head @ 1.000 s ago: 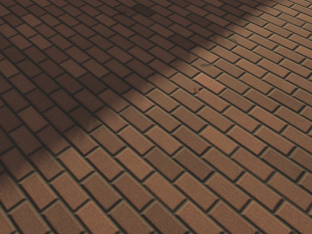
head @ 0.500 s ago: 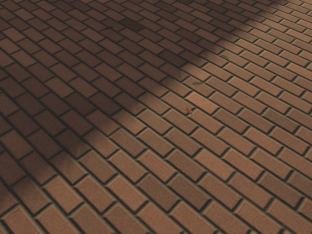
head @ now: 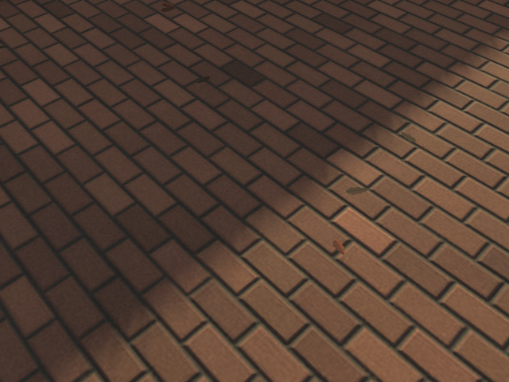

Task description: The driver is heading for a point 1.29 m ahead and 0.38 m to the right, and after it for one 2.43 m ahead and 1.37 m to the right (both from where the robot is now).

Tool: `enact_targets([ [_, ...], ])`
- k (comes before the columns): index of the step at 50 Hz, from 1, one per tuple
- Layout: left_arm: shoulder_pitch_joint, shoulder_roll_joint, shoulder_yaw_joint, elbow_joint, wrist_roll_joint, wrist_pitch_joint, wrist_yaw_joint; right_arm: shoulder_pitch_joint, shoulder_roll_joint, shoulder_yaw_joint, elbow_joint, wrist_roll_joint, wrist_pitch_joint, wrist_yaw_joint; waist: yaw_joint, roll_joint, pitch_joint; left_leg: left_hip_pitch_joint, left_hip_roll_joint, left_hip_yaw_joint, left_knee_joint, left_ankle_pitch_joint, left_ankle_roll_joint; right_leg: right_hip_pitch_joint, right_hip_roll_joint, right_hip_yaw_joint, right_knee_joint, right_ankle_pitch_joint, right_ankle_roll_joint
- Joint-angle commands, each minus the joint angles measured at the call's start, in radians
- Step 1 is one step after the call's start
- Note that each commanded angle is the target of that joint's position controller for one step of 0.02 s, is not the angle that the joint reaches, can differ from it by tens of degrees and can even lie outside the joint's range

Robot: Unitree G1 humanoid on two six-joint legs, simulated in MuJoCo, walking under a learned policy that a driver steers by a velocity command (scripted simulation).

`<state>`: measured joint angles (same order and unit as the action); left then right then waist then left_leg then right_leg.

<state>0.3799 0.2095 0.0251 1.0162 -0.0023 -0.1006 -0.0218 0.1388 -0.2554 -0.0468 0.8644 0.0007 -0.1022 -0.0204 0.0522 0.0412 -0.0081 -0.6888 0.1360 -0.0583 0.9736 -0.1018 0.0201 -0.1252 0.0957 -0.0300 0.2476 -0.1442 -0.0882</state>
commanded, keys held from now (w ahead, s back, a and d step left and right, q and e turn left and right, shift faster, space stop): w+e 0.62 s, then e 0.28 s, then no key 0.10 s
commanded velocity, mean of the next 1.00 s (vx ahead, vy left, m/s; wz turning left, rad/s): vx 0.40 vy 0.00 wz -0.51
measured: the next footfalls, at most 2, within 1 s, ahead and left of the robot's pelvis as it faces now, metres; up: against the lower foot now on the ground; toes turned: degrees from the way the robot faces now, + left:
left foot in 0.24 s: +0.31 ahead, +0.15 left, +0.00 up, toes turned -9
right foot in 0.76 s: +0.50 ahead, -0.19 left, +0.00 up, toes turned -29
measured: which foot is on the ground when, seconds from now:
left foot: up 0.00-0.22, down 0.24-0.76, up 0.78-1.00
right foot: down 0.00-0.24, up 0.26-0.74, down 0.76-1.00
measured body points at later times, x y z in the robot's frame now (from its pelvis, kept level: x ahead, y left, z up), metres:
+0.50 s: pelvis +0.27 +0.05 +0.00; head +0.29 +0.05 +0.45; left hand +0.47 +0.28 -0.11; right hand +0.23 -0.23 -0.13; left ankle +0.28 +0.15 -0.75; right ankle +0.29 -0.13 -0.66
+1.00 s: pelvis +0.43 -0.08 -0.01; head +0.47 -0.12 +0.43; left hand +0.70 +0.08 -0.10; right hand +0.42 -0.40 -0.13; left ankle +0.55 +0.06 -0.66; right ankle +0.46 -0.17 -0.75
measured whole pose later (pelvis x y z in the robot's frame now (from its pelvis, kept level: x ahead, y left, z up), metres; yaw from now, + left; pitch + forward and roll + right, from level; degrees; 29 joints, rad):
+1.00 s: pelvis +0.43 -0.08 -0.01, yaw -33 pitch +3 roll +1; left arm 0.19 0.28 0.07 0.68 0.01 -0.03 -0.01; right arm 0.10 -0.31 -0.06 0.75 -0.01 -0.04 -0.04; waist 0.01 0.03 0.06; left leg -0.64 0.07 -0.07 1.13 -0.37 -0.06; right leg -0.40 0.11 0.04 0.45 -0.10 -0.10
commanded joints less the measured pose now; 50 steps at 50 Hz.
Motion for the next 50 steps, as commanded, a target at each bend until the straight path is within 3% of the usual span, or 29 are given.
enact_targets([
  [1, -0.028, 0.16, 0.03, -0.076, -0.007, -0.009, 0.024, -0.053, -0.031, -0.005, -0.063, -0.001, -0.01, 0.003, -0.029, -0.081, 0.073, 0.04, -0.029, 0.01, -0.236, 0.16, -0.027, -0.108, -0.246, 0.208, -0.138, 0.11, -0.147],
  [5, 0.05, 0.175, 0.038, -0.066, -0.023, 0.003, 0.032, -0.184, -0.037, 0.001, -0.099, 0.015, -0.019, 0.022, 0.016, -0.103, 0.073, 0.12, -0.08, 0.019, -0.408, 0.19, -0.044, -0.057, -0.256, 0.232, -0.08, 0.064, -0.129],
  [7, 0.064, 0.173, 0.043, -0.066, -0.028, 0.012, 0.038, -0.208, -0.06, -0.003, -0.117, 0.02, -0.027, 0.031, 0.011, -0.111, 0.073, 0.147, -0.085, -0.004, -0.474, 0.155, -0.035, -0.003, -0.282, 0.28, -0.028, 0.028, -0.116],
  [10, 0.038, 0.185, 0.054, -0.083, -0.022, 0.027, 0.044, -0.109, -0.115, -0.025, -0.102, 0.019, -0.043, 0.034, -0.057, -0.139, 0.027, 0.315, -0.106, 0.009, -0.531, 0.034, -0.005, 0.022, -0.283, 0.321, 0.099, 0.1, -0.085],
  [11, 0.018, 0.158, 0.045, -0.1, -0.015, 0.027, 0.042, 0.03, -0.156, -0.046, -0.068, 0.013, -0.049, 0.027, -0.122, -0.123, -0.062, 0.509, -0.089, 0.001, -0.54, 0.012, 0.028, -0.024, -0.223, 0.291, 0.257, 0.174, -0.058],
  [12, -0.007, 0.103, 0.026, -0.141, 0.003, 0.025, 0.038, 0.217, -0.23, -0.066, -0.046, 0.0, -0.05, 0.018, -0.193, -0.011, -0.232, 0.796, 0.094, -0.167, -0.522, -0.03, 0.091, -0.181, -0.135, 0.21, 0.571, 0.023, -0.022],
  [13, 0.127, -0.009, -0.004, -0.173, -0.021, 0.006, 0.032, 0.28, -0.301, -0.082, -0.028, -0.012, -0.036, 0.023, -0.124, 0.335, -0.355, 1.106, 0.316, -0.615, -0.624, -0.174, 0.242, -0.556, -0.007, 0.108, 0.888, -0.414, 0.031],
  [14, 0.12, 0.11, 0.02, -0.154, -0.047, 0.0, 0.036, 0.244, -0.182, -0.055, -0.048, -0.014, -0.037, 0.025, -0.133, 0.232, -0.316, 1.056, 0.303, -0.687, -0.671, -0.286, 0.234, -0.66, -0.079, 0.199, 1.048, -0.414, 0.029],
  [15, 0.032, 0.174, 0.039, -0.17, -0.051, 0.003, 0.038, 0.177, -0.113, -0.036, -0.066, -0.006, -0.038, 0.024, -0.134, 0.12, -0.188, 0.921, 0.266, -0.501, -0.674, -0.228, 0.183, -0.683, -0.118, 0.193, 1.07, -0.318, 0.023],
  [16, -0.008, 0.164, 0.043, -0.176, -0.042, 0.011, 0.041, 0.108, -0.098, -0.028, -0.073, -0.005, -0.035, 0.027, -0.105, 0.034, -0.119, 0.782, 0.219, -0.359, -0.695, -0.113, 0.157, -0.635, -0.163, 0.168, 1.048, -0.23, 0.034],
  [17, -0.035, 0.15, 0.049, -0.185, -0.03, 0.017, 0.041, 0.07, -0.077, -0.023, -0.069, -0.005, -0.03, 0.029, -0.085, 0.028, -0.062, 0.687, 0.177, -0.267, -0.729, -0.044, 0.146, -0.609, -0.188, 0.163, 0.998, -0.177, 0.041],
  [18, -0.03, 0.13, 0.052, -0.191, -0.029, 0.028, 0.036, 0.057, -0.068, -0.02, -0.061, -0.011, -0.029, 0.029, -0.061, 0.056, -0.034, 0.622, 0.146, -0.186, -0.761, -0.006, 0.134, -0.563, -0.213, 0.159, 0.964, -0.143, 0.043],
  [21, -0.049, 0.085, 0.051, -0.221, -0.03, 0.053, 0.026, 0.079, -0.087, -0.032, -0.032, -0.01, -0.036, 0.027, -0.047, 0.048, 0.002, 0.569, 0.129, -0.055, -0.812, 0.124, 0.155, -0.563, -0.226, 0.132, 0.927, -0.085, 0.053],
  [24, -0.125, 0.086, 0.052, -0.266, -0.023, 0.061, 0.021, 0.1, -0.117, -0.045, -0.014, -0.012, -0.033, 0.017, -0.054, 0.017, 0.025, 0.59, 0.142, 0.026, -0.83, 0.197, 0.169, -0.627, -0.229, 0.142, 0.813, 0.008, 0.065],
  [28, -0.25, 0.08, 0.045, -0.313, -0.02, 0.054, -0.004, 0.116, -0.15, -0.053, -0.008, -0.009, -0.02, 0.007, -0.089, 0.013, 0.054, 0.616, 0.129, 0.14, -0.839, 0.186, 0.146, -0.605, -0.22, 0.089, 0.596, 0.169, 0.058],
  [31, -0.354, 0.076, 0.039, -0.361, -0.02, 0.053, -0.023, 0.162, -0.17, -0.058, 0.006, 0.002, -0.006, 0.003, -0.124, 0.008, 0.087, 0.678, 0.149, 0.187, -0.826, 0.172, 0.135, -0.608, -0.21, 0.037, 0.495, 0.167, 0.044],
  [33, -0.388, 0.083, 0.042, -0.39, -0.016, 0.053, -0.035, 0.155, -0.182, -0.061, 0.007, 0.01, 0.011, -0.001, -0.119, 0.016, 0.105, 0.709, 0.151, 0.228, -0.759, 0.332, 0.111, -0.578, -0.187, -0.005, 0.432, 0.115, 0.029],
  [35, -0.352, 0.112, 0.058, -0.404, -0.009, 0.054, -0.043, 0.141, -0.211, -0.067, -0.001, 0.02, 0.028, -0.009, -0.083, 0.056, 0.053, 0.729, 0.147, 0.258, -0.629, 0.631, 0.083, -0.463, -0.125, -0.062, 0.408, 0.032, 0.002],
  [36, -0.277, 0.137, 0.072, -0.391, -0.01, 0.054, -0.044, 0.129, -0.224, -0.071, -0.009, 0.026, 0.036, -0.015, -0.042, 0.074, 0.004, 0.727, 0.136, 0.267, -0.518, 0.758, 0.068, -0.365, -0.081, -0.087, 0.388, 0.006, -0.017],
  [37, -0.134, 0.181, 0.098, -0.354, -0.011, 0.052, -0.04, 0.106, -0.227, -0.071, -0.02, 0.032, 0.044, -0.018, 0.036, 0.056, -0.068, 0.688, 0.102, 0.284, -0.335, 0.764, 0.04, -0.185, -0.035, -0.097, 0.3, 0.08, -0.047],
  [38, -0.011, 0.254, 0.13, -0.323, -0.006, 0.057, -0.017, 0.122, -0.206, -0.063, -0.032, 0.021, 0.039, -0.017, 0.092, -0.018, -0.14, 0.511, 0.046, 0.29, -0.07, 0.524, -0.022, 0.066, -0.067, -0.006, 0.243, 0.29, -0.091],
  [39, -0.023, 0.372, 0.142, -0.33, 0.001, 0.066, 0.008, 0.203, -0.056, -0.02, -0.071, -0.052, 0.023, -0.003, -0.025, -0.319, -0.215, 0.139, -0.096, 0.258, 0.292, -0.536, -0.079, 0.362, -0.334, 0.352, 0.353, 0.823, -0.198],
  [40, -0.03, 0.367, 0.13, -0.391, 0.018, 0.057, -0.002, 0.27, -0.102, -0.014, -0.08, -0.017, -0.002, 0.013, -0.012, -0.265, -0.485, 0.023, -0.168, 0.014, 0.505, -0.65, -0.089, 0.495, -0.504, 0.733, 0.244, 0.707, -0.389],
  [41, -0.051, 0.299, 0.116, -0.401, 0.017, 0.055, -0.011, 0.137, -0.166, -0.032, -0.102, 0.021, -0.008, 0.014, 0.037, -0.117, -0.422, -0.024, -0.124, -0.044, 0.51, -0.534, -0.071, 0.422, -0.446, 0.629, 0.187, 0.632, -0.336],
  [42, -0.118, 0.256, 0.104, -0.4, -0.005, 0.052, -0.01, 0.079, -0.156, -0.028, -0.127, 0.023, -0.005, 0.006, 0.009, -0.075, -0.28, -0.062, -0.093, -0.022, 0.434, -0.43, -0.06, 0.283, -0.392, 0.504, 0.169, 0.541, -0.281],
  [43, -0.178, 0.222, 0.094, -0.408, -0.018, 0.054, -0.006, 0.078, -0.151, -0.03, -0.11, 0.003, 0.008, -0.01, -0.028, -0.021, -0.194, -0.028, -0.055, -0.024, 0.368, -0.365, -0.067, 0.138, -0.345, 0.434, 0.146, 0.492, -0.237],
  [45, -0.231, 0.206, 0.087, -0.425, 0.001, 0.061, 0.001, 0.102, -0.169, -0.042, -0.122, -0.01, 0.042, -0.021, -0.086, -0.062, -0.144, 0.096, -0.041, -0.031, 0.287, -0.314, -0.067, -0.07, -0.301, 0.378, 0.099, 0.477, -0.216],
  [46, -0.238, 0.206, 0.087, -0.427, 0.01, 0.059, 0.002, 0.121, -0.153, -0.041, -0.122, -0.011, 0.053, -0.022, -0.1, -0.074, -0.147, 0.127, -0.049, -0.019, 0.26, -0.301, -0.071, -0.113, -0.292, 0.348, 0.094, 0.52, -0.216],
  [50, -0.207, 0.21, 0.082, -0.406, 0.008, 0.059, 0.022, 0.103, -0.113, -0.031, -0.133, -0.018, 0.074, -0.033, -0.089, -0.1, -0.171, 0.13, -0.065, -0.01, 0.125, -0.213, -0.093, -0.132, -0.272, 0.285, 0.1, 0.566, -0.201],
])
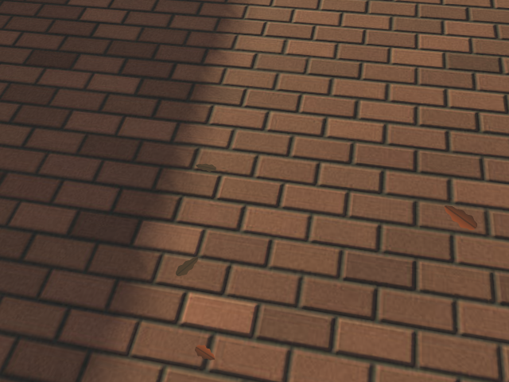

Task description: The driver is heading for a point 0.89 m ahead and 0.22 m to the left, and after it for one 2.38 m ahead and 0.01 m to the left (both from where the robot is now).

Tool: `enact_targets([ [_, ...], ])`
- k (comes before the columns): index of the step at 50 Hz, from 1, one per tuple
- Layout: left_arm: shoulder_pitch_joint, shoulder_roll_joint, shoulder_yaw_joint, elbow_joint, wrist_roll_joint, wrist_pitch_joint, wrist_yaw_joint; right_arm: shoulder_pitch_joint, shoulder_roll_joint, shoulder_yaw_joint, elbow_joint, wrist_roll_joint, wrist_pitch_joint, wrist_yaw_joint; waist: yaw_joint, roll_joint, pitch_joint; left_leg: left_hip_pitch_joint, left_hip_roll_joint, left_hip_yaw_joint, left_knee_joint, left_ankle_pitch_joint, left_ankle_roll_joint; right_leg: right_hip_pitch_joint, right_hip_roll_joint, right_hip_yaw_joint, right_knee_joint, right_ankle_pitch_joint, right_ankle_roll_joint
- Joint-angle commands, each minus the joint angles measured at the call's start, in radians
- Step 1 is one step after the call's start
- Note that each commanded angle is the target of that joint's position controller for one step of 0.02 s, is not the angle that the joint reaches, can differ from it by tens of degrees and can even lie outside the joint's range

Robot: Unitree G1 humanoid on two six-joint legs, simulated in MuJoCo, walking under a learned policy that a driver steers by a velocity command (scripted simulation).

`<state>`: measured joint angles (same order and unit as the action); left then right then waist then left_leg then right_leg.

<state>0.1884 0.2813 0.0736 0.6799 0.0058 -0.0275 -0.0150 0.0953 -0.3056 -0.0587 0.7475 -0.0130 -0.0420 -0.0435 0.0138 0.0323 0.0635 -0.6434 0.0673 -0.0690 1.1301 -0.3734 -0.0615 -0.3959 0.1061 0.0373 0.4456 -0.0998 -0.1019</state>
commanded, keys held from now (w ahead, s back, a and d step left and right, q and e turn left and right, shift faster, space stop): no key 0.24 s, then w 0.32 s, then w+q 0.44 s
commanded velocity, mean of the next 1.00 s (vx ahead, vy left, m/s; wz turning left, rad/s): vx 0.29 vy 0.00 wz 0.05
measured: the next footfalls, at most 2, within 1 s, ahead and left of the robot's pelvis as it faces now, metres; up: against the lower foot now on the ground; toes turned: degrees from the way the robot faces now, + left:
left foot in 0.26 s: +0.12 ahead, +0.17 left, +0.00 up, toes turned -4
left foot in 0.94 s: +0.46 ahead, +0.17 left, +0.00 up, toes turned +8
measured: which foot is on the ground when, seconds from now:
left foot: up 0.00-0.24, down 0.26-0.50, up 0.52-0.92, down 0.94-1.00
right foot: down 0.00-0.96, up 0.98-1.00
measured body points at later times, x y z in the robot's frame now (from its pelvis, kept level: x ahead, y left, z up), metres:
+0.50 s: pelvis +0.10 +0.02 +0.00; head +0.10 +0.02 +0.45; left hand +0.24 +0.27 -0.11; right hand +0.16 -0.25 -0.13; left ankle +0.08 +0.17 -0.74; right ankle +0.08 -0.07 -0.74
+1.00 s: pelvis +0.32 +0.08 -0.02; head +0.36 +0.08 +0.42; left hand +0.30 +0.36 -0.15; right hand +0.57 -0.14 -0.10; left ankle +0.42 +0.16 -0.74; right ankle +0.12 -0.08 -0.67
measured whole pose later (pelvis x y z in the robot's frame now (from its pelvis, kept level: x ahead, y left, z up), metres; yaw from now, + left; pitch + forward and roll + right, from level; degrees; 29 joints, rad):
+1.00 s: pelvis +0.32 +0.08 -0.02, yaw +8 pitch +2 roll +0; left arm 0.36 0.28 0.05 0.83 0.00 -0.07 0.01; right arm 0.07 -0.28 -0.06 0.62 0.02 -0.06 0.05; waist 0.05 0.01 0.05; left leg -0.55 -0.06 0.05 0.65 -0.14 0.10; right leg -0.12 -0.04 -0.04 0.97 -0.48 0.02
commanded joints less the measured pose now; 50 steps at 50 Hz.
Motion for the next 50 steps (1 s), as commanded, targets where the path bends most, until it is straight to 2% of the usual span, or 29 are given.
enact_targets([
  [1, -0.014, 0.135, 0.031, -0.067, -0.002, -0.009, 0.02, 0.13, -0.061, -0.018, -0.021, -0.003, 0.019, -0.011, -0.044, -0.1, -0.243, 0.079, 0.005, -0.002, -0.064, 0.083, -0.015, 0.143, -0.277, 0.217, -0.102, 0.458, -0.177],
  [6, -0.025, 0.118, 0.016, -0.058, 0.008, 0.011, 0.032, 0.041, -0.049, -0.013, -0.05, 0.008, 0.032, -0.006, -0.005, -0.141, -0.181, 0.137, 0.009, -0.008, -0.288, 0.147, -0.012, 0.11, -0.256, 0.24, -0.139, 0.058, -0.14],
  [10, -0.01, 0.098, 0.0, -0.036, 0.011, 0.017, 0.023, 0.035, -0.048, -0.014, -0.054, 0.012, 0.02, 0.004, 0.009, -0.158, -0.154, 0.253, -0.021, 0.021, -0.461, 0.071, 0.006, 0.117, -0.265, 0.279, -0.096, 0.015, -0.137],
  [12, -0.012, 0.069, -0.017, -0.026, 0.001, 0.021, 0.022, 0.077, -0.026, -0.008, -0.041, 0.005, 0.008, 0.016, -0.031, -0.133, -0.15, 0.391, -0.033, 0.039, -0.696, 0.227, 0.036, 0.105, -0.232, 0.269, -0.043, 0.044, -0.088],
  [13, 0.029, 0.039, -0.029, -0.014, 0.009, 0.015, 0.023, 0.106, -0.047, -0.008, -0.037, -0.009, 0.001, 0.02, -0.028, -0.099, -0.187, 0.495, 0.023, -0.013, -0.731, 0.311, 0.058, 0.077, -0.195, 0.251, -0.019, -0.065, -0.037],
  [14, 0.087, 0.031, -0.029, -0.005, 0.023, 0.007, 0.021, 0.12, -0.115, -0.02, -0.041, -0.015, 0.003, 0.02, 0.019, 0.017, -0.199, 0.561, 0.124, -0.093, -0.702, 0.387, 0.103, 0.003, -0.102, 0.173, 0.062, -0.262, 0.007],
  [15, 0.085, 0.017, -0.028, -0.012, 0.01, 0.0, 0.02, 0.13, -0.119, -0.03, -0.009, -0.009, 0.009, 0.023, 0.035, 0.172, -0.187, 0.511, 0.141, -0.151, -0.736, 0.084, 0.168, -0.027, -0.028, 0.037, 0.112, -0.336, 0.041],
  [16, 0.006, 0.065, -0.019, -0.026, 0.007, -0.004, 0.017, 0.146, -0.097, -0.03, -0.015, 0.002, 0.01, 0.027, -0.019, 0.182, -0.132, 0.449, 0.16, -0.233, -0.826, -0.17, 0.208, -0.046, -0.02, -0.008, 0.193, -0.347, 0.062],
  [17, -0.05, 0.079, -0.009, -0.042, -0.006, -0.009, 0.016, 0.154, -0.101, -0.03, -0.011, 0.003, 0.007, 0.026, -0.037, 0.2, -0.068, 0.423, 0.196, -0.306, -0.883, -0.286, 0.225, -0.086, -0.029, -0.036, 0.243, -0.331, 0.064],
  [19, -0.052, 0.068, -0.003, -0.044, -0.012, -0.018, 0.009, 0.153, -0.125, -0.037, -0.012, 0.015, -0.002, 0.019, -0.034, 0.206, -0.004, 0.379, 0.239, -0.355, -0.922, -0.293, 0.249, -0.091, -0.068, -0.028, 0.284, -0.322, 0.048],
  [20, -0.04, 0.051, -0.004, -0.038, -0.015, -0.026, 0.003, 0.148, -0.123, -0.037, -0.014, 0.021, -0.006, 0.017, -0.024, 0.195, -0.002, 0.374, 0.229, -0.325, -0.917, -0.248, 0.241, -0.068, -0.08, -0.03, 0.262, -0.332, 0.032],
  [22, 0.009, 0.015, -0.006, -0.01, -0.019, -0.043, -0.005, 0.103, -0.116, -0.035, -0.023, 0.037, -0.002, 0.023, 0.016, 0.169, -0.011, 0.3, 0.155, -0.201, -0.888, -0.165, 0.202, 0.117, -0.057, -0.075, 0.081, -0.258, 0.004],
  [24, 0.082, 0.029, 0.008, 0.025, -0.013, -0.043, -0.007, 0.108, -0.081, -0.026, -0.024, 0.036, -0.005, 0.028, 0.042, 0.133, -0.071, 0.253, 0.098, -0.12, -0.789, -0.067, 0.167, 0.291, -0.067, -0.053, 0.034, -0.173, 0.003],
  [25, 0.162, 0.066, 0.019, 0.042, -0.016, -0.044, -0.002, 0.076, -0.03, -0.01, -0.044, 0.03, -0.012, 0.032, 0.068, 0.034, -0.09, 0.181, 0.042, -0.05, -0.63, -0.023, 0.128, 0.37, -0.167, 0.084, -0.034, -0.228, -0.028],
  [26, 0.238, 0.151, 0.041, 0.06, -0.018, -0.04, 0.0, 0.068, 0.021, 0.003, -0.082, 0.032, -0.031, 0.034, 0.066, -0.218, -0.092, -0.005, -0.074, 0.104, -0.374, -0.013, 0.071, 0.481, -0.321, 0.365, -0.146, -0.365, -0.122],
  [27, 0.291, 0.173, 0.047, 0.064, -0.013, -0.048, -0.006, 0.007, -0.038, -0.007, -0.111, 0.042, -0.048, 0.029, 0.116, -0.285, -0.037, -0.178, -0.068, 0.052, -0.181, -0.173, 0.069, 0.493, -0.456, 0.614, -0.239, -0.381, -0.232],
  [28, 0.284, 0.138, 0.034, 0.066, -0.006, -0.061, -0.003, 0.008, -0.075, -0.023, -0.113, 0.054, -0.059, 0.033, 0.09, -0.205, -0.002, -0.285, -0.019, -0.001, -0.036, -0.169, 0.09, 0.523, -0.479, 0.619, -0.227, -0.338, -0.244],
  [30, 0.226, 0.107, 0.022, 0.051, -0.007, -0.072, 0.002, 0.046, -0.054, -0.017, -0.086, 0.045, -0.064, 0.047, 0.053, -0.111, -0.023, -0.327, 0.032, -0.015, 0.009, -0.007, 0.121, 0.544, -0.426, 0.441, -0.228, -0.227, -0.176],
  [31, 0.197, 0.093, 0.015, 0.049, -0.006, -0.069, 0.004, 0.044, -0.047, -0.017, -0.08, 0.038, -0.061, 0.054, 0.041, -0.097, -0.019, -0.306, 0.054, -0.019, -0.018, 0.057, 0.122, 0.518, -0.402, 0.358, -0.241, -0.116, -0.145],
  [33, 0.184, 0.076, 0.009, 0.053, -0.001, -0.061, 0.008, 0.04, -0.019, -0.009, -0.077, 0.039, -0.053, 0.072, 0.036, -0.109, -0.024, -0.234, 0.052, 0.014, -0.084, 0.152, 0.103, 0.458, -0.347, 0.199, -0.271, 0.057, -0.108],
  [38, 0.198, 0.126, 0.016, 0.085, -0.004, -0.062, 0.02, -0.082, 0.025, 0.016, -0.136, 0.039, -0.041, 0.091, 0.07, -0.109, 0.003, -0.074, 0.007, 0.072, -0.395, 0.385, 0.077, 0.348, -0.304, -0.018, -0.302, 0.149, -0.071],
  [41, 0.217, 0.146, 0.021, 0.111, -0.017, -0.064, 0.019, -0.13, 0.006, 0.014, -0.169, 0.043, -0.036, 0.102, 0.076, -0.114, 0.029, -0.023, -0.01, 0.092, -0.479, 0.406, 0.102, 0.369, -0.342, -0.058, -0.304, 0.159, -0.057],
  [43, 0.205, 0.153, 0.023, 0.119, -0.022, -0.058, 0.02, -0.137, -0.014, 0.006, -0.189, 0.041, -0.035, 0.111, 0.055, -0.11, 0.029, -0.003, -0.032, 0.111, -0.514, 0.354, 0.138, 0.429, -0.36, -0.094, -0.248, 0.333, -0.036],
  [45, 0.191, 0.184, 0.033, 0.115, -0.02, -0.047, 0.029, -0.071, -0.052, -0.014, -0.191, 0.035, -0.029, 0.113, 0.003, -0.141, -0.045, 0.118, -0.093, 0.166, -0.511, 0.268, 0.179, 0.478, -0.36, -0.138, -0.095, 0.696, -0.008],
  [46, 0.178, 0.194, 0.035, 0.111, -0.018, -0.036, 0.036, 0.054, -0.086, -0.036, -0.163, 0.035, -0.024, 0.11, -0.07, -0.141, -0.118, 0.278, -0.135, 0.189, -0.533, 0.266, 0.205, 0.458, -0.341, -0.171, 0.074, 0.817, 0.013],
  [47, 0.181, 0.185, 0.03, 0.102, -0.015, -0.034, 0.044, 0.21, -0.137, -0.064, -0.126, 0.037, -0.017, 0.096, -0.146, -0.113, -0.198, 0.535, -0.143, 0.15, -0.55, 0.286, 0.24, 0.316, -0.308, -0.189, 0.301, 0.768, 0.045],
  [48, 0.212, 0.114, 0.006, 0.063, 0.009, -0.045, 0.045, 0.336, -0.233, -0.089, -0.108, 0.033, -0.006, 0.073, -0.157, 0.084, -0.312, 0.864, 0.079, -0.212, -0.572, 0.243, 0.332, -0.002, -0.216, -0.201, 0.68, 0.25, 0.09],
  [49, 0.267, 0.042, -0.026, 0.035, 0.006, -0.08, 0.027, 0.302, -0.252, -0.078, -0.13, 0.036, -0.017, 0.079, -0.079, 0.233, -0.469, 1.061, 0.282, -0.783, -0.779, 0.038, 0.5, -0.287, -0.037, -0.008, 0.971, -0.461, 0.121],
  [50, 0.162, 0.145, 0.0, 0.017, -0.024, -0.108, 0.01, 0.294, -0.179, -0.061, -0.134, 0.03, -0.02, 0.081, -0.134, 0.118, -0.414, 1.012, 0.252, -0.734, -0.839, -0.064, 0.437, -0.389, -0.103, 0.109, 1.013, -0.399, 0.103],
])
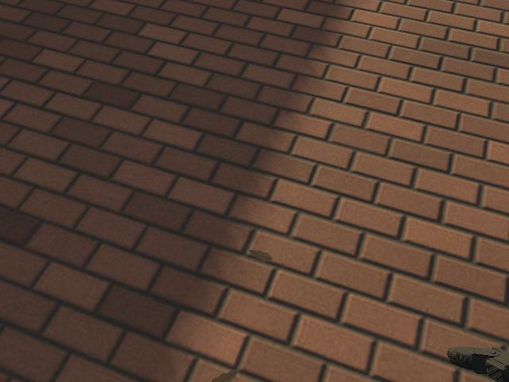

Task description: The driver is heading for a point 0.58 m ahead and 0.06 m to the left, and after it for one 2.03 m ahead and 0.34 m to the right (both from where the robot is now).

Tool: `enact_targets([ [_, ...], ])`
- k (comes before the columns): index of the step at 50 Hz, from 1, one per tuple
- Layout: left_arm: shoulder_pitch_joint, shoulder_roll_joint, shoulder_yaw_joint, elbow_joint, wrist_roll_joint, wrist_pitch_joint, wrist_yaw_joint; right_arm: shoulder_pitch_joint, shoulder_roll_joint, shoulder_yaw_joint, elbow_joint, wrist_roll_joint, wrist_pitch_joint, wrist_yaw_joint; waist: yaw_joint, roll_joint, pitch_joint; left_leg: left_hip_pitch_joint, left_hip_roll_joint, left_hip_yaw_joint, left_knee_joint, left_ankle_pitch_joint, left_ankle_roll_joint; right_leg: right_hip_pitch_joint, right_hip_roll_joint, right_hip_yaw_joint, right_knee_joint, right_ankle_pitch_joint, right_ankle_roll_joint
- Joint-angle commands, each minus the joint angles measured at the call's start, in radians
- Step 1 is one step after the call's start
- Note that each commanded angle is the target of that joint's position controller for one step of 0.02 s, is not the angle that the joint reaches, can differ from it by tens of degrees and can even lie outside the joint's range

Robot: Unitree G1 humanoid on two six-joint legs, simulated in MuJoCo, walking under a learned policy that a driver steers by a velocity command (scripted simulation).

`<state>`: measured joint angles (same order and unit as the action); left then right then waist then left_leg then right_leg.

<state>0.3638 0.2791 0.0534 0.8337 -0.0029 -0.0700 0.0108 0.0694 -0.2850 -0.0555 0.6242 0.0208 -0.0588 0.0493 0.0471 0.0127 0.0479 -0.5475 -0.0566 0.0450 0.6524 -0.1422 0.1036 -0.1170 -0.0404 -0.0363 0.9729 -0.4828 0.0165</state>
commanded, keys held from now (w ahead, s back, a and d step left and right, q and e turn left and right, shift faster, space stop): w+q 0.38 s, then w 0.24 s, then no key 0.02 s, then e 0.36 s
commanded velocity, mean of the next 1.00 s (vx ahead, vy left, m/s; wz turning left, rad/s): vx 0.40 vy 0.00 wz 0.23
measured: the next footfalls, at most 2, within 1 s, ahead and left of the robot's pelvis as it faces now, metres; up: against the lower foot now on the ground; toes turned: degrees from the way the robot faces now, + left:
right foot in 0.44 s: +0.44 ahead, -0.09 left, +0.00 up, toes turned +19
left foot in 0.88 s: +0.57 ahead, +0.20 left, +0.00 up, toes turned +12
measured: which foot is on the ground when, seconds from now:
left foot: down 0.00-0.46, up 0.48-0.86, down 0.88-1.00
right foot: up 0.00-0.42, down 0.44-0.90, up 0.92-1.00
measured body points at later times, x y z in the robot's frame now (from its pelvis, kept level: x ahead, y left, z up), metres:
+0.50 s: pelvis +0.28 -0.02 +0.01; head +0.31 -0.01 +0.46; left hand +0.43 +0.28 -0.05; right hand +0.40 -0.28 -0.10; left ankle +0.12 +0.07 -0.68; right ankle +0.40 -0.10 -0.71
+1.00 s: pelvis +0.46 +0.07 +0.02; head +0.50 +0.09 +0.47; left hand +0.46 +0.36 -0.11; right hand +0.73 -0.12 -0.05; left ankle +0.53 +0.19 -0.71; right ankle +0.42 -0.09 -0.64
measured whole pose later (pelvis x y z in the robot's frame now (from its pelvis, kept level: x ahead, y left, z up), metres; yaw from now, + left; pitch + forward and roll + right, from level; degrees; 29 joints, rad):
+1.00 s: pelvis +0.46 +0.07 +0.02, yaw +10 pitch +2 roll -1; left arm 0.31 0.31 0.06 0.79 -0.02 0.00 0.03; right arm 0.05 -0.24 -0.03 0.62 -0.02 -0.04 0.00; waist 0.06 -0.02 0.04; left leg -0.43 0.01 0.02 0.51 -0.12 0.02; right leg -0.43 0.02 0.06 1.08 -0.56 0.06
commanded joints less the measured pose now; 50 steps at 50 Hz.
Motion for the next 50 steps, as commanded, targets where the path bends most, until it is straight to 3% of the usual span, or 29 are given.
enact_targets([
  [1, -0.086, 0.151, 0.018, -0.162, -0.036, -0.078, -0.02, 0.28, -0.164, -0.054, -0.009, -0.007, -0.006, -0.014, -0.148, 0.09, -0.248, 0.764, 0.337, -0.689, -0.369, -0.249, 0.228, -0.688, 0.004, 0.152, 0.433, 0.064, -0.032],
  [2, -0.108, 0.134, 0.014, -0.166, -0.019, -0.082, -0.012, 0.212, -0.152, -0.048, -0.018, -0.008, -0.009, -0.014, -0.094, -0.02, -0.156, 0.586, 0.293, -0.58, -0.382, -0.145, 0.201, -0.647, -0.04, 0.141, 0.338, 0.13, -0.034],
  [3, -0.103, 0.141, 0.023, -0.162, 0.001, -0.073, -0.003, 0.158, -0.127, -0.04, -0.033, -0.017, -0.013, -0.014, -0.055, -0.017, -0.122, 0.467, 0.255, -0.502, -0.395, -0.037, 0.185, -0.578, -0.07, 0.141, 0.26, 0.169, -0.03],
  [4, -0.08, 0.141, 0.026, -0.16, 0.008, -0.058, -0.002, 0.128, -0.119, -0.037, -0.048, -0.026, -0.015, -0.016, -0.022, 0.011, -0.107, 0.382, 0.229, -0.467, -0.419, 0.013, 0.186, -0.523, -0.085, 0.144, 0.233, 0.19, -0.024],
  [5, -0.066, 0.134, 0.027, -0.159, 0.014, -0.044, 0.001, 0.116, -0.119, -0.039, -0.048, -0.024, -0.019, -0.017, -0.009, 0.026, -0.101, 0.331, 0.218, -0.448, -0.436, 0.05, 0.196, -0.5, -0.087, 0.136, 0.204, 0.2, -0.011],
  [8, -0.117, 0.103, 0.021, -0.176, 0.028, -0.022, 0.011, 0.148, -0.136, -0.043, -0.024, -0.015, -0.025, -0.031, -0.015, 0.024, -0.067, 0.237, 0.185, -0.362, -0.453, 0.123, 0.199, -0.507, -0.077, 0.11, 0.075, 0.289, 0.033],
  [13, -0.321, 0.062, 0.003, -0.221, 0.02, -0.036, 0.0, 0.233, -0.156, -0.048, 0.011, 0.001, -0.009, -0.054, -0.099, 0.052, -0.05, 0.252, 0.131, -0.323, -0.413, 0.055, 0.132, -0.467, -0.013, 0.105, -0.293, 0.564, 0.05],
  [17, -0.414, 0.086, 0.008, -0.249, 0.001, -0.056, -0.023, 0.294, -0.159, -0.051, 0.037, 0.009, 0.006, -0.06, -0.132, 0.069, -0.048, 0.34, 0.159, -0.414, -0.338, 0.002, 0.123, -0.423, 0.03, 0.12, -0.437, 0.543, 0.039],
  [20, -0.373, 0.119, 0.025, -0.244, -0.006, -0.069, -0.033, 0.291, -0.152, -0.05, 0.04, 0.003, 0.018, -0.063, -0.099, 0.116, -0.067, 0.418, 0.185, -0.49, -0.25, 0.047, 0.104, -0.342, 0.047, 0.119, -0.496, 0.415, 0.006],
  [21, -0.307, 0.125, 0.032, -0.225, -0.005, -0.074, -0.032, 0.281, -0.136, -0.045, 0.04, 0.002, 0.021, -0.063, -0.063, 0.128, -0.086, 0.419, 0.173, -0.484, -0.208, 0.089, 0.087, -0.253, 0.048, 0.097, -0.538, 0.422, -0.02],
  [22, -0.213, 0.153, 0.046, -0.207, 0.006, -0.079, -0.025, 0.281, -0.098, -0.031, 0.036, -0.003, 0.017, -0.061, -0.019, 0.119, -0.153, 0.391, 0.129, -0.443, -0.095, 0.156, 0.055, -0.086, 0.009, 0.115, -0.549, 0.428, -0.063],
  [23, -0.057, 0.207, 0.06, -0.195, 0.022, -0.081, -0.017, 0.283, -0.043, -0.009, 0.018, -0.019, 0.011, -0.058, 0.045, 0.016, -0.288, 0.268, 0.072, -0.354, 0.179, 0.036, 0.014, 0.171, -0.161, 0.281, -0.525, 0.412, -0.14],
  [24, 0.045, 0.272, 0.082, -0.136, 0.026, -0.066, -0.025, 0.423, -0.011, 0.002, 0.012, 0.013, 0.002, -0.059, -0.005, -0.339, -0.383, -0.088, -0.065, -0.227, 0.475, -0.389, -0.057, 0.463, -0.341, 0.725, -0.605, 0.186, -0.303],
  [25, 0.04, 0.178, 0.062, -0.145, -0.005, -0.061, -0.033, 0.405, -0.105, -0.012, 0.032, 0.018, -0.002, -0.063, 0.022, -0.245, -0.304, -0.224, -0.001, -0.257, 0.602, -0.42, -0.069, 0.44, -0.352, 0.807, -0.659, -0.012, -0.289],
  [26, 0.002, 0.126, 0.047, -0.15, -0.007, -0.054, -0.029, 0.29, -0.148, -0.024, 0.02, 0.013, -0.002, -0.062, 0.046, -0.148, -0.178, -0.261, 0.028, -0.247, 0.637, -0.327, -0.073, 0.332, -0.31, 0.668, -0.672, 0.009, -0.25],
  [27, -0.046, 0.115, 0.039, -0.159, 0.004, -0.047, -0.028, 0.224, -0.135, -0.021, 0.004, 0.0, -0.003, -0.062, 0.031, -0.074, -0.113, -0.242, 0.058, -0.209, 0.62, -0.261, -0.077, 0.224, -0.269, 0.558, -0.687, 0.122, -0.232],
  [28, -0.074, 0.1, 0.032, -0.153, 0.007, -0.042, -0.027, 0.178, -0.121, -0.021, -0.012, -0.012, -0.009, -0.058, 0.015, -0.057, -0.059, -0.234, 0.085, -0.195, 0.567, -0.214, -0.079, 0.14, -0.235, 0.487, -0.71, 0.229, -0.234],
  [29, -0.089, 0.087, 0.024, -0.151, 0.015, -0.042, -0.026, 0.179, -0.104, -0.021, -0.016, -0.012, -0.01, -0.051, -0.013, -0.081, -0.051, -0.189, 0.114, -0.179, 0.526, -0.186, -0.079, 0.082, -0.205, 0.428, -0.732, 0.299, -0.226],
  [31, -0.092, 0.08, 0.021, -0.136, 0.006, -0.045, -0.028, 0.197, -0.069, -0.013, -0.009, -0.008, -0.007, -0.044, -0.035, -0.116, -0.055, -0.144, 0.132, -0.138, 0.454, -0.174, -0.088, 0.029, -0.176, 0.355, -0.765, 0.391, -0.235],
  [34, -0.1, 0.124, 0.028, -0.111, -0.001, -0.039, -0.024, 0.127, -0.027, 0.005, -0.031, -0.03, -0.011, -0.047, -0.039, -0.097, -0.035, -0.084, 0.127, -0.085, 0.255, -0.129, -0.123, -0.038, -0.159, 0.244, -0.758, 0.804, -0.249],
  [36, -0.088, 0.151, 0.035, -0.093, -0.008, -0.023, -0.016, 0.086, -0.009, 0.014, -0.032, -0.031, -0.02, -0.044, -0.027, -0.107, -0.065, 0.018, 0.093, -0.059, 0.106, -0.005, -0.133, -0.068, -0.119, 0.173, -0.732, 0.907, -0.222],
  [40, -0.025, 0.168, 0.04, -0.058, -0.025, 0.006, -0.004, 0.0, -0.048, -0.001, -0.049, -0.024, -0.024, -0.036, -0.007, -0.124, -0.087, 0.113, 0.039, -0.084, -0.075, 0.143, -0.125, -0.031, -0.118, 0.204, -0.656, 0.822, -0.182],
  [43, -0.068, 0.164, 0.042, -0.077, -0.031, 0.017, 0.007, 0.076, -0.097, -0.028, -0.03, -0.035, -0.029, -0.043, -0.072, -0.116, -0.123, 0.297, 0.045, -0.096, -0.223, 0.245, -0.077, -0.057, -0.089, 0.249, -0.524, 0.695, -0.12],
  [44, -0.059, 0.125, 0.032, -0.091, -0.021, 0.014, 0.007, 0.126, -0.142, -0.041, -0.028, -0.048, -0.03, -0.054, -0.087, -0.068, -0.174, 0.44, 0.127, -0.141, -0.232, 0.439, -0.04, -0.122, -0.027, 0.226, -0.407, 0.586, -0.08],
  [45, -0.007, 0.05, 0.008, -0.114, 0.007, 0.008, 0.004, 0.206, -0.211, -0.054, -0.037, -0.07, -0.021, -0.068, -0.092, 0.137, -0.297, 0.713, 0.374, -0.324, -0.147, 0.848, 0.061, -0.338, 0.066, 0.162, -0.126, 0.126, -0.022],
  [46, 0.126, 0.049, -0.001, -0.098, -0.009, 0.014, 0.005, 0.22, -0.185, -0.048, -0.037, -0.061, 0.003, -0.064, -0.069, 0.302, -0.438, 0.807, 0.54, -0.509, -0.151, 0.844, 0.195, -0.46, 0.097, 0.137, 0.103, -0.28, 0.012],
  [47, 0.121, 0.136, 0.024, -0.079, -0.022, 0.033, 0.008, 0.201, -0.141, -0.04, -0.041, -0.041, 0.019, -0.058, -0.078, 0.198, -0.398, 0.71, 0.492, -0.505, -0.213, 0.591, 0.188, -0.494, 0.054, 0.157, 0.213, -0.221, 0.032],
  [49, 0.019, 0.143, 0.039, -0.094, -0.023, 0.078, 0.024, 0.091, -0.082, -0.02, -0.04, -0.029, 0.03, -0.058, -0.053, 0.11, -0.22, 0.517, 0.393, -0.358, -0.292, 0.272, 0.136, -0.548, 0.003, 0.117, 0.251, -0.096, 0.061],
  [50, 0.013, 0.143, 0.045, -0.099, -0.017, 0.102, 0.034, 0.039, -0.079, -0.018, -0.039, -0.034, 0.033, -0.058, -0.03, 0.121, -0.176, 0.409, 0.367, -0.304, -0.333, 0.184, 0.126, -0.504, -0.016, 0.115, 0.241, -0.043, 0.072],
])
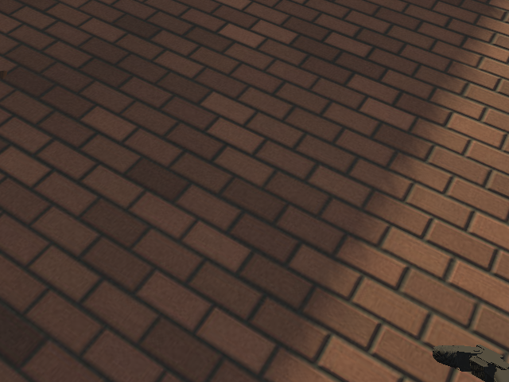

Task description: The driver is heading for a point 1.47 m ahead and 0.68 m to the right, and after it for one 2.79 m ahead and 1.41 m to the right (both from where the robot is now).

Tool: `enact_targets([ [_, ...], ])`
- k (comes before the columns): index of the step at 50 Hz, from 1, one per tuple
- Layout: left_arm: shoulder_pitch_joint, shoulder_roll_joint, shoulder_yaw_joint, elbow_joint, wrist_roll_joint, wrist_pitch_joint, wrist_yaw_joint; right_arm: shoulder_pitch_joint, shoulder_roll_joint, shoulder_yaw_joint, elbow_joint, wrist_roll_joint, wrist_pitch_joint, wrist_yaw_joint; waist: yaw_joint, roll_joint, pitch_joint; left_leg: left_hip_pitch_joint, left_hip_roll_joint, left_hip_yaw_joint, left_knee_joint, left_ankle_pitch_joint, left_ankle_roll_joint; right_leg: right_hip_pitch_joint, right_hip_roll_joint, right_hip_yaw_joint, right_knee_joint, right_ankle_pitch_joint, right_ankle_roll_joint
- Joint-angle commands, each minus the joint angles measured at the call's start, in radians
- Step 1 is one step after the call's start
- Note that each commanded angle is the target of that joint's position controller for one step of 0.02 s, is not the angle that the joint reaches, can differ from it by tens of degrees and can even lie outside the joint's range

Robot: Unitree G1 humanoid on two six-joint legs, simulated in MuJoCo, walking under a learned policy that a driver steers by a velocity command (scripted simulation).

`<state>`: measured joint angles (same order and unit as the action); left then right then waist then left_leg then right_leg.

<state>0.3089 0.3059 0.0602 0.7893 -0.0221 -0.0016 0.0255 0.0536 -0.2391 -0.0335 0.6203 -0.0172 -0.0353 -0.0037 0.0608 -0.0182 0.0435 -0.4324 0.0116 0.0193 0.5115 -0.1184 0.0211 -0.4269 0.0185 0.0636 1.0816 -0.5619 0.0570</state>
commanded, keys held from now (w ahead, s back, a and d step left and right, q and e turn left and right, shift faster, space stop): e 0.66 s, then w+e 0.26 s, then w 0.08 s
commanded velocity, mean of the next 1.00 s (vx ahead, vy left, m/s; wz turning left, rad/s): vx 0.11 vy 0.00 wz -0.55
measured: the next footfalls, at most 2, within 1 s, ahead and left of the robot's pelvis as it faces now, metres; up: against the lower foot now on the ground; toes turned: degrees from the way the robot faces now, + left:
right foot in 0.30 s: +0.06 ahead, -0.14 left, +0.00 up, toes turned -13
left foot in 0.78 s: +0.13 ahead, +0.07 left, +0.00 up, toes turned -32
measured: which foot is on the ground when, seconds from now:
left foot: down 0.00-0.30, up 0.32-0.76, down 0.78-1.00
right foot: up 0.00-0.28, down 0.30-0.78, up 0.80-1.00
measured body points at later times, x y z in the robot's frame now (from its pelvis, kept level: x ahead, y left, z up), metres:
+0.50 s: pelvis +0.02 -0.04 +0.01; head +0.05 -0.08 +0.46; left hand +0.24 +0.19 -0.06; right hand +0.09 -0.36 -0.11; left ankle +0.07 +0.11 -0.64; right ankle +0.02 -0.13 -0.73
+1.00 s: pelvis +0.08 -0.04 +0.02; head +0.10 -0.03 +0.46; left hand +0.37 +0.11 -0.08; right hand -0.03 -0.31 -0.09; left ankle +0.10 +0.09 -0.73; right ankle +0.04 -0.20 -0.64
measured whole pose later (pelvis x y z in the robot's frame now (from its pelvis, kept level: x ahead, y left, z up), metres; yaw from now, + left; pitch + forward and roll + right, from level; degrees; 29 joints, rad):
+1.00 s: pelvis +0.08 -0.04 +0.02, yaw -35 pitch +2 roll +0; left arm 0.25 0.33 0.09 0.62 -0.02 0.00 0.00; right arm 0.32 -0.27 -0.07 0.79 -0.01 -0.07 -0.02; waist -0.05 -0.05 -0.03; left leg -0.09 0.01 0.04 0.33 -0.27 0.01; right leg -0.66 -0.01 0.10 1.09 -0.21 0.03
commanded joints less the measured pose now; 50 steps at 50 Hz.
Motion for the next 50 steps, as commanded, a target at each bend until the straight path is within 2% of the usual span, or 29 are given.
enact_targets([
  [1, 0.076, 0.096, 0.036, -0.06, 0.006, 0.049, 0.023, 0.023, -0.141, -0.046, -0.029, -0.008, 0.009, -0.005, -0.026, 0.172, -0.139, 0.189, 0.271, -0.218, -0.231, 0.125, 0.207, -0.13, -0.072, -0.01, 0.131, 0.084, 0.04],
  [3, 0.07, 0.071, 0.036, -0.077, 0.009, 0.059, 0.024, -0.003, -0.137, -0.049, -0.018, -0.014, 0.003, -0.01, -0.016, 0.176, -0.121, 0.129, 0.255, -0.138, -0.261, 0.102, 0.213, -0.08, -0.073, -0.034, 0.076, 0.141, 0.038],
  [7, -0.027, 0.044, 0.024, -0.133, 0.016, 0.056, 0.003, 0.0, -0.162, -0.062, 0.01, -0.002, 0.006, -0.027, -0.042, 0.148, -0.14, 0.167, 0.285, -0.073, -0.257, 0.121, 0.226, -0.027, -0.101, -0.048, -0.13, 0.217, 0.012],
  [10, -0.059, 0.066, 0.027, -0.159, 0.013, 0.058, -0.017, 0.013, -0.196, -0.074, 0.028, 0.009, 0.019, -0.025, -0.053, 0.152, -0.145, 0.191, 0.313, -0.056, -0.244, 0.102, 0.221, 0.034, -0.093, -0.079, -0.238, 0.223, -0.014],
  [12, -0.06, 0.078, 0.033, -0.17, 0.013, 0.062, -0.028, 0.016, -0.211, -0.079, 0.041, 0.023, 0.026, -0.021, -0.046, 0.153, -0.139, 0.211, 0.323, -0.046, -0.212, 0.078, 0.196, 0.077, -0.082, -0.1, -0.336, 0.231, -0.043],
  [13, -0.038, 0.077, 0.036, -0.165, 0.014, 0.062, -0.033, 0.006, -0.215, -0.08, 0.047, 0.033, 0.031, -0.021, -0.026, 0.145, -0.138, 0.205, 0.313, -0.025, -0.175, 0.056, 0.169, 0.128, -0.066, -0.122, -0.429, 0.282, -0.063],
  [14, -0.012, 0.085, 0.043, -0.154, 0.017, 0.061, -0.033, 0.02, -0.201, -0.078, 0.059, 0.039, 0.035, -0.022, -0.017, 0.126, -0.139, 0.179, 0.288, 0.007, -0.119, 0.007, 0.127, 0.195, -0.039, -0.132, -0.512, 0.329, -0.089],
  [15, 0.019, 0.12, 0.056, -0.148, 0.023, 0.06, -0.027, 0.066, -0.168, -0.072, 0.083, 0.037, 0.041, -0.02, -0.016, 0.046, -0.116, 0.11, 0.236, 0.065, 0.001, -0.09, 0.052, 0.266, -0.052, -0.065, -0.624, 0.426, -0.129],
  [16, 0.028, 0.236, 0.082, -0.171, 0.024, 0.057, -0.006, 0.097, -0.104, -0.055, 0.067, -0.003, 0.043, -0.013, -0.058, -0.262, -0.1, -0.127, 0.094, 0.185, 0.323, -0.382, -0.066, 0.382, -0.304, 0.289, -0.714, 0.731, -0.234],
  [17, 0.0, 0.28, 0.083, -0.206, 0.053, 0.04, -0.011, -0.002, -0.135, -0.063, 0.02, -0.006, 0.04, -0.024, -0.011, -0.3, -0.084, -0.266, -0.018, 0.038, 0.527, -0.557, -0.09, 0.291, -0.417, 0.473, -0.771, 0.74, -0.403],
  [18, -0.015, 0.237, 0.073, -0.207, 0.064, 0.018, -0.018, -0.043, -0.168, -0.075, 0.019, 0.007, 0.042, -0.03, 0.002, -0.189, -0.093, -0.274, 0.001, -0.048, 0.625, -0.497, -0.075, 0.273, -0.368, 0.406, -0.785, 0.661, -0.389],
  [19, -0.066, 0.212, 0.066, -0.209, 0.05, 0.003, -0.018, -0.018, -0.171, -0.081, 0.03, 0.018, 0.046, -0.034, -0.035, -0.149, -0.085, -0.28, 0.013, -0.072, 0.634, -0.398, -0.06, 0.269, -0.313, 0.332, -0.773, 0.615, -0.329],
  [20, -0.114, 0.178, 0.057, -0.217, 0.03, 0.0, -0.014, 0.012, -0.17, -0.085, 0.058, 0.01, 0.05, -0.043, -0.056, -0.101, -0.098, -0.275, 0.023, -0.083, 0.626, -0.332, -0.061, 0.277, -0.273, 0.29, -0.76, 0.578, -0.28],
  [21, -0.144, 0.158, 0.048, -0.225, 0.017, 0.002, -0.008, 0.029, -0.175, -0.089, 0.065, 0.002, 0.052, -0.048, -0.069, -0.111, -0.104, -0.256, 0.018, -0.081, 0.636, -0.283, -0.07, 0.266, -0.254, 0.263, -0.752, 0.622, -0.266],
  [23, -0.14, 0.138, 0.038, -0.234, 0.022, 0.006, 0.001, 0.048, -0.16, -0.087, 0.069, 0.008, 0.046, -0.042, -0.078, -0.111, -0.142, -0.209, -0.002, -0.081, 0.651, -0.229, -0.084, 0.272, -0.225, 0.241, -0.739, 0.692, -0.268],
  [28, -0.103, 0.163, 0.05, -0.237, 0.017, 0.018, 0.017, -0.001, -0.128, -0.071, 0.055, 0.017, 0.036, -0.033, -0.044, -0.119, -0.141, -0.178, -0.022, -0.099, 0.395, -0.2, -0.108, 0.33, -0.206, 0.288, -0.719, 0.614, -0.274],
  [33, -0.123, 0.179, 0.06, -0.254, 0.018, 0.033, 0.007, 0.004, -0.14, -0.07, 0.055, 0.027, 0.021, -0.013, -0.035, -0.145, -0.129, -0.037, -0.051, -0.106, 0.225, -0.252, -0.097, 0.256, -0.195, 0.387, -0.704, 0.579, -0.289],
  [34, -0.124, 0.177, 0.061, -0.256, 0.013, 0.035, 0.004, 0.017, -0.145, -0.071, 0.055, 0.03, 0.017, -0.008, -0.036, -0.142, -0.149, -0.007, -0.055, -0.104, 0.188, -0.254, -0.09, 0.256, -0.187, 0.411, -0.711, 0.495, -0.288],
  [36, -0.134, 0.169, 0.058, -0.258, 0.002, 0.037, 0.001, 0.034, -0.15, -0.074, 0.054, 0.038, 0.005, 0.003, -0.048, -0.148, -0.14, 0.074, -0.062, -0.09, 0.076, -0.237, -0.064, 0.209, -0.156, 0.455, -0.732, 0.234, -0.277],
  [37, -0.149, 0.163, 0.055, -0.259, -0.002, 0.039, 0.002, 0.067, -0.146, -0.077, 0.063, 0.041, -0.002, 0.008, -0.076, -0.143, -0.126, 0.156, -0.063, -0.076, -0.028, -0.183, -0.045, 0.157, -0.128, 0.458, -0.729, 0.112, -0.259],
  [38, -0.155, 0.147, 0.049, -0.259, -0.004, 0.038, 0.005, 0.115, -0.149, -0.083, 0.079, 0.042, -0.008, 0.008, -0.106, -0.125, -0.112, 0.272, -0.044, -0.072, -0.129, -0.132, -0.019, 0.074, -0.087, 0.437, -0.7, 0.023, -0.226],
  [39, -0.138, 0.095, 0.035, -0.261, 0.001, 0.034, 0.007, 0.2, -0.199, -0.096, 0.093, 0.029, -0.012, 0.003, -0.126, -0.022, -0.148, 0.454, 0.115, -0.21, -0.169, -0.211, 0.041, -0.082, -0.022, 0.352, -0.525, -0.095, -0.167],
  [40, -0.125, 0.045, 0.022, -0.288, -0.003, 0.023, 0.005, 0.267, -0.282, -0.108, 0.106, 0.005, -0.012, 0.001, -0.114, 0.197, -0.136, 0.527, 0.315, -0.506, -0.26, -0.453, 0.151, -0.3, 0.124, 0.12, -0.258, -0.087, -0.111],
  [41, -0.188, 0.119, 0.039, -0.32, 0.003, 0.004, 0.003, 0.235, -0.288, -0.112, 0.102, -0.016, -0.029, 0.009, -0.116, 0.235, -0.028, 0.412, 0.408, -0.685, -0.332, -0.591, 0.236, -0.42, 0.04, 0.131, -0.115, 0.001, -0.093],
  [42, -0.181, 0.166, 0.055, -0.303, 0.005, -0.001, -0.001, 0.164, -0.229, -0.096, 0.08, -0.003, -0.037, 0.0, -0.09, 0.198, 0.021, 0.381, 0.365, -0.592, -0.337, -0.587, 0.214, -0.431, 0.001, 0.131, -0.043, 0.091, -0.08],
  [43, -0.144, 0.168, 0.061, -0.274, 0.009, 0.001, -0.004, 0.125, -0.19, -0.084, 0.07, 0.014, -0.038, -0.01, -0.073, 0.186, 0.022, 0.39, 0.306, -0.491, -0.335, -0.525, 0.167, -0.429, -0.009, 0.112, -0.007, 0.158, -0.06],
  [44, -0.127, 0.157, 0.061, -0.263, 0.012, 0.001, -0.008, 0.121, -0.173, -0.076, 0.065, 0.022, -0.036, -0.017, -0.074, 0.177, 0.008, 0.405, 0.273, -0.415, -0.335, -0.459, 0.136, -0.428, -0.02, 0.093, 0.023, 0.21, -0.045],
  [47, -0.152, 0.083, 0.041, -0.267, 0.005, -0.015, -0.025, 0.204, -0.161, -0.067, 0.09, 0.01, -0.047, -0.022, -0.111, 0.137, 0.013, 0.387, 0.234, -0.251, -0.36, -0.266, 0.132, -0.424, -0.044, 0.052, 0.076, 0.344, -0.025],
  [50, -0.187, 0.053, 0.026, -0.277, 0.001, -0.03, -0.028, 0.264, -0.167, -0.065, 0.117, 0.009, -0.054, -0.011, -0.134, 0.127, 0.029, 0.402, 0.228, -0.181, -0.379, -0.171, 0.156, -0.421, -0.049, 0.048, -0.044, 0.408, -0.015],
])
Keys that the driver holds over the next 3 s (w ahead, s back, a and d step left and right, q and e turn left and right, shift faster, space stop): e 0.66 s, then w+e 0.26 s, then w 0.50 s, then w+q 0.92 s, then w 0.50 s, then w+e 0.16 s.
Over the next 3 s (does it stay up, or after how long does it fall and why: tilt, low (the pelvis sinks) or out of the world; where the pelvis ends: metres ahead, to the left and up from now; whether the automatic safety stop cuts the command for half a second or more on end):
stays up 1.02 -0.47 0.02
